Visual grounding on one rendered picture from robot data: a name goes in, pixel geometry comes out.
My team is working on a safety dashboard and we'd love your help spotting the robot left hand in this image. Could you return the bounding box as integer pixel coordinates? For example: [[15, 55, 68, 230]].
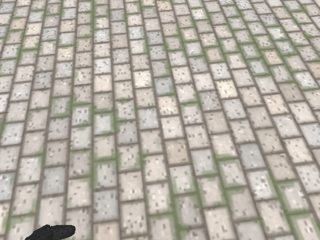
[[25, 224, 76, 240]]

